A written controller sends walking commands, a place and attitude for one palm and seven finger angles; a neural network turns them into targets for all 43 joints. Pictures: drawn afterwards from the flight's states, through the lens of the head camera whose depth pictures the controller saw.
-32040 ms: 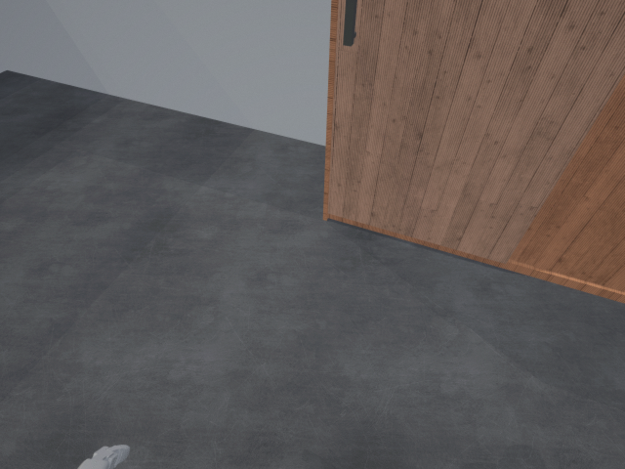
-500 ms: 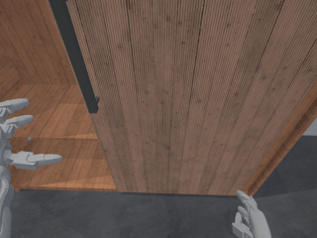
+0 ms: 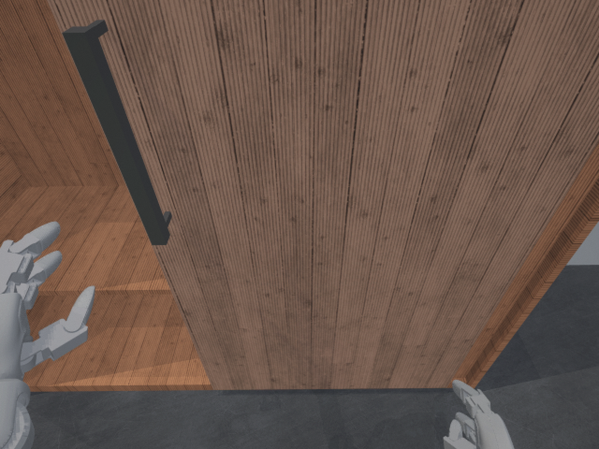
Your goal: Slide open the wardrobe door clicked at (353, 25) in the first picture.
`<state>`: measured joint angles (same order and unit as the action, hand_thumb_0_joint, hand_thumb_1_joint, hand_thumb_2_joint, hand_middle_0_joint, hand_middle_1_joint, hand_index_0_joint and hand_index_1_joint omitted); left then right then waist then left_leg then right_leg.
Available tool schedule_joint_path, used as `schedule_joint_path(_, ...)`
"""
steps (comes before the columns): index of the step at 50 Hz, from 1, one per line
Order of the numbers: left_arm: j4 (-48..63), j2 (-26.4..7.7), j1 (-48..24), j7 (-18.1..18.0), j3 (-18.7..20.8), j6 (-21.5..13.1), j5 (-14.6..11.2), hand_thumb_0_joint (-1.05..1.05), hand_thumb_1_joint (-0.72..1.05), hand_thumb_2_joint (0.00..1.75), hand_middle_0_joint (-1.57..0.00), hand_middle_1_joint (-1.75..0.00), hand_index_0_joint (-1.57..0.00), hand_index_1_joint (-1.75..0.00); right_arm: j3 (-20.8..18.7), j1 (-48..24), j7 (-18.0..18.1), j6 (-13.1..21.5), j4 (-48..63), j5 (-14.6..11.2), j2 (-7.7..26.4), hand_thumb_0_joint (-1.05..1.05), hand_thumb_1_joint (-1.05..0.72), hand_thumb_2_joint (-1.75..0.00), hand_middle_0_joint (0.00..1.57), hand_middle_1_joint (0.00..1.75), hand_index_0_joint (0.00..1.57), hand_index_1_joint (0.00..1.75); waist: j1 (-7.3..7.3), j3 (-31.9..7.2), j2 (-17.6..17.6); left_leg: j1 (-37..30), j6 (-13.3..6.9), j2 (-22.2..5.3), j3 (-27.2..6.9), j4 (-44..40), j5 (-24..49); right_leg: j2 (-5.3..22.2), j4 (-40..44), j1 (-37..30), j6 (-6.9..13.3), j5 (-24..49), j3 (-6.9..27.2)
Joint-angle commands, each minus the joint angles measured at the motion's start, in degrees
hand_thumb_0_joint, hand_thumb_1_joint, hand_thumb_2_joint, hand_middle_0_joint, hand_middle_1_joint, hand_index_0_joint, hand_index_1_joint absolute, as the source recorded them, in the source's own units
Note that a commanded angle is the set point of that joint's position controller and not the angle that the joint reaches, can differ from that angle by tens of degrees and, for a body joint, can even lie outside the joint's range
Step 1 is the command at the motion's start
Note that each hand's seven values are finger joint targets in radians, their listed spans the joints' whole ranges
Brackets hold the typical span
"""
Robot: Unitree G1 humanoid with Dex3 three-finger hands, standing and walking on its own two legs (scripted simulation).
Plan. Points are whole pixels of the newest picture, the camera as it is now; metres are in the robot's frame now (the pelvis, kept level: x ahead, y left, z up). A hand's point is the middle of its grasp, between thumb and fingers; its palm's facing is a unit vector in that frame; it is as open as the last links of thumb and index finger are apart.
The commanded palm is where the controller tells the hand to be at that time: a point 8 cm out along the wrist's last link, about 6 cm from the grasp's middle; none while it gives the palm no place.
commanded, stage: draw the hand back to the body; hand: left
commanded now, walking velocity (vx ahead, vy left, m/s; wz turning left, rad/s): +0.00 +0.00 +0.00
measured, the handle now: (134, 149) +0.44 +0.30 +0.20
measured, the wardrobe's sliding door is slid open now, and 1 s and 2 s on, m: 0.67 0.67 0.67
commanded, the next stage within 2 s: step back with the hand held close in 0.40 s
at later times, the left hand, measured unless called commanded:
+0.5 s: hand (76, 331) +0.18 +0.25 +0.15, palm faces +0.48 -0.80 -0.36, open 7.4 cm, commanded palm +0.13 +0.29 +0.17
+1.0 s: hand out of the picture +0.11 +0.31 +0.16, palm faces +0.44 -0.77 -0.46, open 7.4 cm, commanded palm +0.05 +0.33 +0.17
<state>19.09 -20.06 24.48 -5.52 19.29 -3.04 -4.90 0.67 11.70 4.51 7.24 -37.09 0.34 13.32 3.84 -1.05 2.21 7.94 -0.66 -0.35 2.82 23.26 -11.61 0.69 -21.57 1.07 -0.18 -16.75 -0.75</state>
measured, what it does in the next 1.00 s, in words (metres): shifts its weight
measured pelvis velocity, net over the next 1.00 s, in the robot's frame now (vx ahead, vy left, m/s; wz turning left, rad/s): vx -0.08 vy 0.03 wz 0.04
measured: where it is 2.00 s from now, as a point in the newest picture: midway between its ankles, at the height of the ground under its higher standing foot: outside the picture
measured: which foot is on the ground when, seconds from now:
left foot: down 0.00-1.00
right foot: down 0.00-0.96, up 0.98-1.00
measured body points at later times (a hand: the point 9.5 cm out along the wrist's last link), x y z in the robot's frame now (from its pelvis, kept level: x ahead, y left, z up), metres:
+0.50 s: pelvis +0.00 -0.01 +0.00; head -0.04 -0.04 +0.45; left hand +0.15 +0.29 +0.17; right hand +0.19 -0.23 -0.08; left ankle +0.01 +0.11 -0.74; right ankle -0.05 -0.12 -0.74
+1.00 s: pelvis -0.08 +0.03 -0.01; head -0.08 +0.04 +0.44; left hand +0.08 +0.34 +0.19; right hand +0.11 -0.20 -0.07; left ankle +0.01 +0.11 -0.74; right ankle -0.06 -0.12 -0.74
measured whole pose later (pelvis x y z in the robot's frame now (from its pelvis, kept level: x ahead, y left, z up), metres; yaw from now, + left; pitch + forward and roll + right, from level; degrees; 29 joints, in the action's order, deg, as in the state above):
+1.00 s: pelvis -0.08 +0.03 -0.01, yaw +2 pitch -1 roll -2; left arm 26.6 -25.5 29.8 -7.0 23.7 -9.7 -3.2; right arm 0.5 12.1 5.6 0.6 -30.7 -0.6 12.8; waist 0.7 0.4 1.1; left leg 19.6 -3.5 0.3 1.1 26.5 -6.2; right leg -0.1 -25.9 12.0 -1.8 -13.2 -0.7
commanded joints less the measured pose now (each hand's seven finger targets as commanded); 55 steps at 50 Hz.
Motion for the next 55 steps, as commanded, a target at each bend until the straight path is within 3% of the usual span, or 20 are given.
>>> schedule_joint_path(1, 15.0, -9.8, -3.3, -0.9, 5.4, -3.4, 0.3, 0.00, 0.90, 0.90, -0.20, -0.30, -0.20, -0.30, -1.8, -7.7, 0.4, 2.3, 9.8, 0.1, 5.6, 0.00, -0.90, -0.90, 0.20, 0.30, 0.20, 0.30, 0.24, -3.7, 2.1, -6.5, -1.1, -0.7, -1.7, -1.3, 16.6, -0.5, 2.3, 5.8, 0.6, 18.7, -1.3)
schedule_joint_path(3, 14.6, -11.9, -4.8, -1.1, 7.1, -3.0, 0.4, 0.00, 0.90, 0.90, -0.20, -0.30, -0.20, -0.30, -2.0, -7.9, 0.8, 2.0, 9.5, 0.1, 6.1, 0.00, -0.90, -0.90, 0.20, 0.30, 0.20, 0.30, 0.24, -3.0, -0.2, -6.4, -1.3, -0.5, -1.5, -1.5, 15.6, -0.9, 3.4, 6.4, 0.5, 18.6, -1.3)
schedule_joint_path(10, 13.5, -10.7, -6.7, -1.2, 6.2, -2.7, 0.3, 0.00, 0.90, 0.90, -0.20, -0.30, -0.20, -0.30, -1.6, -8.2, 1.2, 0.8, 9.5, 0.0, 5.5, 0.00, -0.90, -0.90, 0.20, 0.30, 0.20, 0.30, 0.16, -2.3, 1.0, -6.8, -1.4, -0.1, -1.5, -1.7, 13.1, -0.6, 3.7, 7.0, 0.5, 16.5, -1.1)
schedule_joint_path(15, 13.3, -10.9, -6.4, -1.1, 6.1, -2.7, 0.1, 0.00, 0.90, 0.90, -0.20, -0.30, -0.20, -0.30, -1.6, -8.7, 1.3, 0.7, 9.6, 0.1, 5.6, 0.00, -0.90, -0.90, 0.20, 0.30, 0.20, 0.30, 0.38, -2.8, -1.3, -6.8, -1.8, 0.1, -1.4, -1.7, 12.3, -0.4, 4.2, 6.4, 0.3, 17.0, -0.9)
schedule_joint_path(24, 13.6, -11.1, -5.2, -1.1, 6.7, -3.5, 0.0, 0.00, 0.90, 0.90, -0.20, -0.30, -0.20, -0.30, -1.6, -9.0, 1.6, 1.0, 9.1, 0.2, 5.1, 0.00, -0.90, -0.90, 0.20, 0.30, 0.20, 0.30, 0.58, -2.3, 0.6, -7.1, -1.7, 0.2, -1.2, -1.8, 12.3, -0.3, 4.7, 5.6, 0.3, 17.1, -0.7)
schedule_joint_path(26, 15.6, -12.1, -7.0, -1.2, 7.4, -3.9, -0.1, 0.00, 0.90, 0.90, -0.20, -0.30, -0.20, -0.30, -1.6, -9.5, 1.5, 1.2, 9.3, 0.2, 5.0, 0.00, -0.90, -0.90, 0.20, 0.30, 0.20, 0.30, 0.70, -2.3, 0.9, -7.1, -1.6, 0.3, -1.2, -1.9, 11.8, -0.2, 5.0, 5.8, 0.2, 16.5, -0.6)
schedule_joint_path(27, 18.8, -18.8, -12.2, -1.8, 13.2, -6.2, 0.6, 0.00, 0.90, 0.90, -0.20, -0.30, -0.20, -0.30, -1.4, -9.6, 1.0, -0.6, 11.1, -0.2, 6.1, 0.00, -0.90, -0.90, 0.20, 0.30, 0.20, 0.30, -1.60, 2.6, -1.2, -3.0, -2.4, -0.7, -1.9, 2.2, 10.7, 2.6, 8.7, 13.3, -1.0, 20.2, 2.3)
schedule_joint_path(28, 15.9, -18.7, -10.9, -1.6, 13.5, -7.2, 0.8, 0.00, 0.90, 0.90, -0.20, -0.30, -0.20, -0.30, -1.2, -9.9, 1.1, -1.5, 9.9, 0.0, 5.1, 0.00, -0.90, -0.90, 0.20, 0.30, 0.20, 0.30, -1.70, 2.2, -3.5, -2.5, -2.3, -0.5, -2.2, 3.4, 10.6, 4.0, 8.4, 13.1, -0.9, 24.2, 2.3)
schedule_joint_path(29, 12.4, -13.9, -5.1, -1.1, 9.4, -6.6, 0.9, 0.00, 0.90, 0.90, -0.20, -0.30, -0.20, -0.30, -1.2, -10.1, 1.0, -2.1, 9.9, 0.2, 4.9, 0.00, -0.90, -0.90, 0.20, 0.30, 0.20, 0.30, -2.08, 2.2, -6.3, -2.1, -2.3, -0.4, -1.8, 4.6, 12.9, 4.5, 7.4, 13.4, -1.9, 28.9, 1.5)
schedule_joint_path(30, 11.5, -12.8, -2.0, -1.0, 8.9, -6.4, 1.2, 0.00, 0.90, 0.90, -0.20, -0.30, -0.20, -0.30, -1.5, -9.4, 0.7, -2.9, 10.7, 0.1, 5.0, 0.00, -0.90, -0.90, 0.20, 0.30, 0.20, 0.30, -1.84, -0.1, -7.4, -1.9, -2.5, -0.5, -1.1, 5.3, 15.6, 4.5, 5.9, 12.0, -2.9, 34.3, 0.9)
schedule_joint_path(33, 12.8, -11.6, 3.2, -0.8, 8.3, -6.5, 1.1, 0.00, 0.90, 0.90, -0.20, -0.30, -0.20, -0.30, -2.4, -8.4, 0.5, -4.9, 12.4, -0.5, 5.7, 0.00, -0.90, -0.90, 0.20, 0.30, 0.20, 0.30, -2.06, -7.2, -3.0, -4.3, -2.6, -1.0, -0.1, 4.9, 23.3, 3.9, 2.4, 8.9, -4.0, 38.4, -0.2)
schedule_joint_path(36, 17.3, -13.2, 4.9, -1.4, 9.5, -6.6, 0.9, 0.00, 0.90, 0.90, -0.20, -0.30, -0.20, -0.30, -2.7, -7.9, 0.6, -6.3, 13.9, -0.9, 6.0, 0.00, -0.90, -0.90, 0.20, 0.30, 0.20, 0.30, -2.18, -10.2, -0.4, -4.8, -2.6, -2.0, -1.2, 3.7, 24.9, 2.7, 1.6, 9.8, -3.2, 30.6, -0.2)
schedule_joint_path(39, 20.2, -15.4, 5.2, -2.0, 11.3, -7.2, 0.4, 0.00, 0.90, 0.90, -0.20, -0.30, -0.20, -0.30, -2.7, -7.9, 1.2, -6.5, 14.9, -1.0, 6.0, 0.00, -0.90, -0.90, 0.20, 0.30, 0.20, 0.30, -2.21, -10.2, -1.2, -2.9, -2.3, -2.5, -2.8, 2.1, 21.8, 1.7, 1.3, 9.9, -1.9, 23.6, -0.3)
schedule_joint_path(42, 20.8, -16.4, 4.7, -2.5, 12.3, -8.2, 0.3, 0.00, 0.90, 0.90, -0.20, -0.30, -0.20, -0.30, -2.7, -7.6, 1.6, -6.1, 15.5, -1.0, 6.3, 0.00, -0.90, -0.90, 0.20, 0.30, 0.20, 0.30, -2.32, -7.5, 0.2, 1.3, -2.3, -3.1, -4.6, -0.7, 13.1, 0.7, 1.5, 11.0, -1.2, 13.9, 0.0)
schedule_joint_path(43, 21.7, -17.6, 3.6, -2.7, 13.4, -8.8, 0.6, 0.00, 0.90, 0.90, -0.20, -0.30, -0.20, -0.30, -2.9, -7.8, 1.8, -5.7, 15.4, -0.9, 6.8, 0.00, -0.90, -0.90, 0.20, 0.30, 0.20, 0.30, -2.38, -7.2, 2.7, 3.1, -2.6, -3.5, -5.3, -2.2, 8.9, 0.1, 1.1, 10.0, -1.1, 11.6, 0.0)
schedule_joint_path(47, 18.8, -14.4, 2.5, -2.8, 11.6, -10.5, 1.7, 0.00, 0.90, 0.90, -0.20, -0.30, -0.20, -0.30, -2.9, -7.3, 1.9, -3.9, 15.5, -1.0, 7.9, 0.00, -0.90, -0.90, 0.20, 0.30, 0.20, 0.30, -2.70, -1.8, 7.9, 18.5, -4.3, -6.4, -11.1, -11.2, -18.9, -2.5, -3.4, 4.4, -1.1, 0.7, 0.0)
schedule_joint_path(49, 17.1, -13.2, 2.1, -2.7, 11.7, -11.4, 2.9, 0.00, 0.90, 0.90, -0.20, -0.30, -0.20, -0.30, -3.0, -7.5, 2.1, -2.7, 15.5, -0.9, 8.6, 0.00, -0.90, -0.90, 0.20, 0.30, 0.20, 0.30, -1.95, -1.1, 12.4, 31.8, -6.2, -9.2, -15.4, -17.2, -31.8, -4.7, -12.8, -5.6, -1.4, 2.3, -0.7)
schedule_joint_path(51, 15.7, -13.1, 3.0, -2.5, 12.1, -11.7, 3.4, 0.00, 0.90, 0.90, -0.20, -0.30, -0.20, -0.30, -3.4, -6.8, 1.8, -1.9, 15.2, -1.0, 8.4, 0.00, -0.90, -0.90, 0.20, 0.30, 0.20, 0.30, -1.50, -1.9, 11.0, 34.9, -6.7, -9.8, -15.8, -16.5, -32.8, -5.4, -15.3, -7.3, -0.9, 3.1, -0.6)
schedule_joint_path(53, 16.5, -14.1, 4.4, -2.1, 13.1, -12.3, 3.3, 0.00, 0.90, 0.90, -0.20, -0.30, -0.20, -0.30, -3.7, -6.4, 1.3, -0.9, 15.2, -1.0, 8.2, 0.00, -0.90, -0.90, 0.20, 0.30, 0.20, 0.30, -1.50, -2.7, 8.1, 32.4, -6.4, -8.8, -15.4, -13.4, -30.9, -5.2, -11.9, -3.8, -0.5, 1.0, 0.8)
schedule_joint_path(55, 20.4, -14.3, 4.5, -1.9, 11.9, -12.7, 2.1, 0.00, 0.90, 0.90, -0.20, -0.30, -0.20, -0.30, -3.3, -6.4, 0.7, -0.5, 14.7, -0.7, 6.9, 0.00, -0.90, -0.90, 0.20, 0.30, 0.20, 0.30, -2.14, -2.7, 2.6, 20.7, -3.5, -5.4, -11.8, -7.4, -20.8, -2.5, -3.0, 8.2, 1.2, -2.0, 3.4)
